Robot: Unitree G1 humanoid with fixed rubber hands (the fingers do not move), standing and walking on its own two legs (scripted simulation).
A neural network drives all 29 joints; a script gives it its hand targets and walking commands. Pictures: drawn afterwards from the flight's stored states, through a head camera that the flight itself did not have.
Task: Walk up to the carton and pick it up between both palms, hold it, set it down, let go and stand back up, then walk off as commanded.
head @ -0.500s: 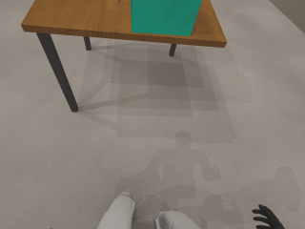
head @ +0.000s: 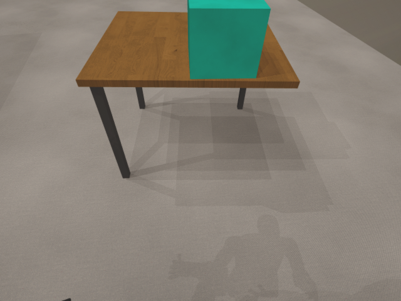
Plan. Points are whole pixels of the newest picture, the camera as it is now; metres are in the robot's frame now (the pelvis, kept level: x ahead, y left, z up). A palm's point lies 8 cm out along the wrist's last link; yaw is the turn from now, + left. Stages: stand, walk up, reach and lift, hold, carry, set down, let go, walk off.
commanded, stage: walk off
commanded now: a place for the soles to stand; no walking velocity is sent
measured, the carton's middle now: (221, 31) +1.07 -0.04 +0.08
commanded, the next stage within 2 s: none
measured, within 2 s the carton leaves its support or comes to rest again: neither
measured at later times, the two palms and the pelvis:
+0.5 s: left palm (100, 285) +0.17 +0.24 -0.11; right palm out of the picture +0.15 -0.38 -0.09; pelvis +0.10 -0.06 +0.00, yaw -1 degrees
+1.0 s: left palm (125, 241) +0.27 +0.20 -0.11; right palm (379, 266) +0.23 -0.40 -0.11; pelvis +0.16 -0.09 +0.00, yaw -2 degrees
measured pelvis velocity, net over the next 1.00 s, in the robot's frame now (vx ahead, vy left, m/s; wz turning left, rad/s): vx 0.16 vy -0.09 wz -0.03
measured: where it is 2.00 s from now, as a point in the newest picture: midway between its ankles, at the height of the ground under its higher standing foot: outside the picture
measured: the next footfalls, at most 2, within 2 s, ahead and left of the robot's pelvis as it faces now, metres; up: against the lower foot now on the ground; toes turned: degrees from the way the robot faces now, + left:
right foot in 0.34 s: +0.16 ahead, -0.15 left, +0.00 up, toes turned +2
left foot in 0.64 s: +0.18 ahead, +0.07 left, +0.00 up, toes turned -6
